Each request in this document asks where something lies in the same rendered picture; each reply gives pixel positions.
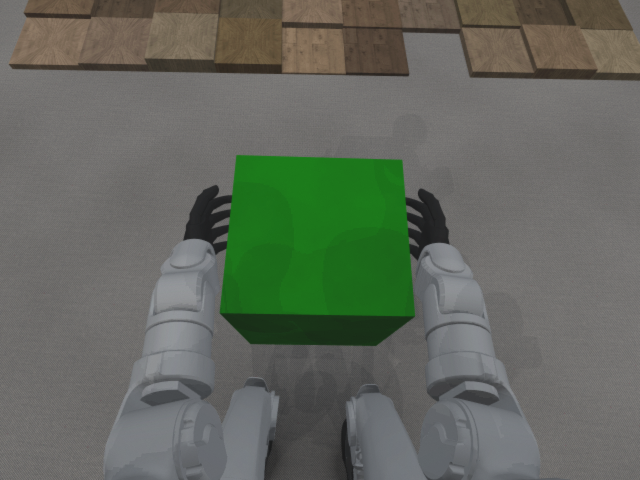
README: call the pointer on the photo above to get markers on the robot left hand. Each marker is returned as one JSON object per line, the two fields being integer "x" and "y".
{"x": 201, "y": 220}

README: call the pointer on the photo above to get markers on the robot right hand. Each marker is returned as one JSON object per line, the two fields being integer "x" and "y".
{"x": 432, "y": 225}

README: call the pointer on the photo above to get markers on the robot right shin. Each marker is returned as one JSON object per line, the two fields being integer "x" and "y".
{"x": 356, "y": 456}

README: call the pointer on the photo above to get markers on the left robot forearm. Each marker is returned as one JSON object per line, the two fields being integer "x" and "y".
{"x": 176, "y": 359}

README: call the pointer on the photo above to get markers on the robot left foot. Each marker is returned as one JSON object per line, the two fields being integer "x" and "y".
{"x": 268, "y": 452}

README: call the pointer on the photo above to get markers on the right robot forearm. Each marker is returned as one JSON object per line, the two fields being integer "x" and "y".
{"x": 462, "y": 362}

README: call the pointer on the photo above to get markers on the right robot upper arm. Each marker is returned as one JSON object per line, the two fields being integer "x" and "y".
{"x": 464, "y": 440}

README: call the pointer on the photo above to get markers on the left robot upper arm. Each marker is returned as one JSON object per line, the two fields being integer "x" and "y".
{"x": 181, "y": 440}

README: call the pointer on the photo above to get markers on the carton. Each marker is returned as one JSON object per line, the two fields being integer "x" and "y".
{"x": 317, "y": 251}

